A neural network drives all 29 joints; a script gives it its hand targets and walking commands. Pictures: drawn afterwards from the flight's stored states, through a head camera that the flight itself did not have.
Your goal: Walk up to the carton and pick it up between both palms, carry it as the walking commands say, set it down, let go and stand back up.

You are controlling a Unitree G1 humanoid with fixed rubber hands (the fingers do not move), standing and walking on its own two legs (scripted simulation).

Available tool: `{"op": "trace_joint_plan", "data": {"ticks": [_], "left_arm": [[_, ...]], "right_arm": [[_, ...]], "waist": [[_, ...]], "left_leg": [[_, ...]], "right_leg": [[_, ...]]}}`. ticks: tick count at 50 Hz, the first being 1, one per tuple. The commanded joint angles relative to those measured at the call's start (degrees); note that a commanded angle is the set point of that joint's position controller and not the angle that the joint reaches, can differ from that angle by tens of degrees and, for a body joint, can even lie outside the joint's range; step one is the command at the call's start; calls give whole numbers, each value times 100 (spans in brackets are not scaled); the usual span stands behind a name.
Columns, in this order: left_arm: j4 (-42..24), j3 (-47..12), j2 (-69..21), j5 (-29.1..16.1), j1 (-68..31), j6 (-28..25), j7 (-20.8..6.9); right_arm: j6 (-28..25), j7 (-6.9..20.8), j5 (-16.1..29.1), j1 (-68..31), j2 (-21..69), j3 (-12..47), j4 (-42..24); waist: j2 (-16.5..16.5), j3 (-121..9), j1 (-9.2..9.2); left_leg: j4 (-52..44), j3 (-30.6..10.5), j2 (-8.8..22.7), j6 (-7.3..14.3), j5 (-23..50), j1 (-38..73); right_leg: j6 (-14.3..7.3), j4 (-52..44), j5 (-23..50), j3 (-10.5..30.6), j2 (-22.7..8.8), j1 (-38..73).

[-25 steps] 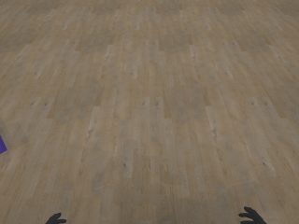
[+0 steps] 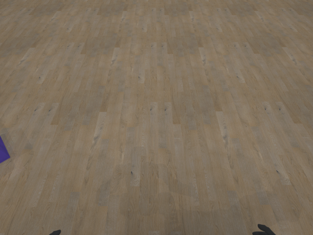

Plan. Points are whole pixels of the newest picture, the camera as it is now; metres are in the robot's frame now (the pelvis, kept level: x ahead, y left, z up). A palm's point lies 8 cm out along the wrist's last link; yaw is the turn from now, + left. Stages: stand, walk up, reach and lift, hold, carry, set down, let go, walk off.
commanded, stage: stand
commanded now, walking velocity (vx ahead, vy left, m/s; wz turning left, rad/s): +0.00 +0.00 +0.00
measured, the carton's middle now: out of the picture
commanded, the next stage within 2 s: walk up in 0.12 s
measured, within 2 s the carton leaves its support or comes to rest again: neither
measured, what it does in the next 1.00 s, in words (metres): steps on the spot, turning left: right foot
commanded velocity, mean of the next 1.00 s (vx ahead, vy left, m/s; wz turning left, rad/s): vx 0.02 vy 0.01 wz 0.35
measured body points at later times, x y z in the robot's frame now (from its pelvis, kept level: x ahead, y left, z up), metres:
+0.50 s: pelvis +0.01 +0.01 -0.01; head +0.04 +0.03 +0.44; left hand +0.06 +0.31 -0.16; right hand +0.10 -0.27 -0.14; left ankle +0.01 +0.12 -0.74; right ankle +0.00 -0.13 -0.75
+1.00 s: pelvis +0.00 +0.00 -0.02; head +0.05 +0.00 +0.43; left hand +0.04 +0.29 -0.14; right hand +0.12 -0.24 -0.17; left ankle +0.02 +0.12 -0.74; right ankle +0.06 -0.12 -0.75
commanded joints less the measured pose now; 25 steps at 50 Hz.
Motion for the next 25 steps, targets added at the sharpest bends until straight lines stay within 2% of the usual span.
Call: {"op": "trace_joint_plan", "data": {"ticks": [1, 2, 3, 4, 5, 6, 7, 8, 9, 10, 12, 13, 14, 15, 16, 17, 18, 19, 20, 21, 23, 24, 25], "left_arm": [[-309, 233, 1241, 25, -248, -94, 45], [-389, 242, 1122, -9, -202, -107, 51], [-276, 233, 1238, -8, -248, -85, 67], [-329, 228, 1104, -3, -154, -103, 68], [-278, 240, 1231, -8, -201, -101, 67], [-346, 239, 1160, -11, -283, -96, 81], [-286, 248, 1220, 11, -277, -90, 63], [-285, 201, 1058, -8, -200, -134, 58], [-270, 222, 1142, 39, -217, -127, 49], [-329, 220, 1078, -13, -253, -136, 58], [-287, 206, 1108, -3, -290, -89, 62], [-293, 238, 1118, -2, -205, -97, 63], [-229, 253, 1240, 19, -196, -92, 66], [-293, 284, 1210, -7, -159, -98, 60], [-142, 320, 1188, -24, 1117, 119, 262], [-198, 384, 1170, -63, 728, 213, 312], [-395, 325, 1041, -102, 312, 254, 310], [-445, 349, 1044, -89, 285, 279, 310], [-592, 366, 1031, -58, 97, 317, 296], [-685, 375, 996, 37, 92, 324, 292], [-761, 412, 981, 85, -15, 323, 242], [-831, 414, 823, 36, -33, 313, 230], [-930, 375, 648, 28, 72, 287, 245]], "right_arm": [[-114, -59, 34, -138, -1109, -250, -297], [-120, -70, 17, -164, -1120, -248, -304], [-110, -51, 6, -198, -1089, -224, -315], [-104, -64, 18, -255, -1078, -231, -332], [-78, -56, 25, -210, -1037, -191, -296], [-80, -51, -11, -253, -1133, -259, -323], [-82, -73, 9, -224, -1086, -231, -333], [-101, -64, -10, -227, -1142, -251, -369], [-106, -59, 14, -159, -1081, -250, -330], [-121, -65, 1, -134, -1084, -233, -333], [-82, -57, -35, -264, -1124, -270, -378], [-78, -60, 4, -267, -1015, -240, -373], [-82, -49, -3, -190, -1151, -246, -353], [-97, -48, 6, -207, -1163, -232, -349], [202, 195, -11, -218, -556, -262, -912], [279, 167, -69, -359, -156, -142, -714], [283, 158, -70, 102, -199, -191, -636], [302, 145, -15, 222, -146, -194, -675], [306, 173, 12, 120, -222, -198, -631], [379, 202, 17, 124, -59, -170, -821], [388, 216, 32, 376, -114, -237, -760], [347, 182, 61, 748, -298, -285, -602], [282, 125, 80, 1047, -730, -419, -564]], "waist": [[-195, -699, -46], [-30, -667, 3], [-6, -538, -62], [72, -524, 21], [-208, -528, -19], [-31, -538, -11], [-201, -330, -16], [-43, -464, -4], [-94, -630, -41], [-64, -437, 18], [-48, -444, -58], [19, -496, -8], [82, -597, -43], [47, -564, 15], [315, -616, 552], [-1219, -137, 269], [-1274, -24, 56], [-1180, -171, 40], [-1235, -36, 58], [-1269, 79, 16], [-902, -8, -217], [-655, -253, -325], [720, -597, -409]], "left_leg": [[-213, -566, 768, 114, 714, 52], [-219, -544, 738, 121, 706, -15], [-348, -626, 763, 132, 702, -57], [-309, -562, 750, 119, 679, -15], [-331, -608, 753, 155, 715, 87], [-356, -584, 730, 127, 568, 53], [-371, -594, 765, 137, 676, 26], [-368, -637, 779, 126, 743, 111], [-277, -547, 754, 110, 733, 186], [-292, -606, 745, 125, 753, -32], [-342, -590, 745, 147, 442, -38], [-345, -563, 756, 153, 466, -25], [-335, -589, 703, 138, 546, -65], [-297, -559, 734, 133, 488, -137], [1275, 24, 234, -170, -910, -1853], [1728, 249, 313, -198, -265, -1791], [2257, 166, 234, -206, -1447, -1586], [2446, 311, 230, -281, -1657, -1395], [2387, 377, 214, -301, -1766, -1492], [2215, 318, 329, -267, -1734, -1310], [1554, 520, 283, -164, -1116, -595], [1076, 352, 208, -3, -529, -170], [477, -666, 930, 299, 1115, 404]], "right_leg": [[-216, -300, 493, 432, -639, 243], [-215, -323, 622, 478, -637, 330], [-219, -226, 484, 478, -668, 201], [-210, -321, 376, 432, -651, 148], [-211, -365, 305, 503, -643, 61], [-211, -397, 305, 485, -629, 65], [-202, -422, 192, 468, -623, -50], [-169, -375, 237, 459, -619, 23], [-203, -370, 416, 444, -610, 104], [-194, -329, 368, 475, -642, 131], [-183, -381, 217, 439, -649, 79], [-190, -431, 264, 456, -625, 105], [-206, -354, 429, 500, -632, 265], [-234, -362, 469, 507, -671, 266], [-585, 259, -1197, 1150, -1443, 1353], [-659, -204, 127, 791, -1866, 716], [-781, -127, 1239, 472, -1739, 438], [-888, -68, 1628, 365, -1728, 185], [-893, -37, 1852, 293, -1686, 105], [-819, -28, 1595, 89, -1737, -334], [-576, 519, 1294, -263, -1506, -636], [-405, 986, 1216, -419, -1266, -677], [-145, 2173, 321, -741, -676, -1178]]}}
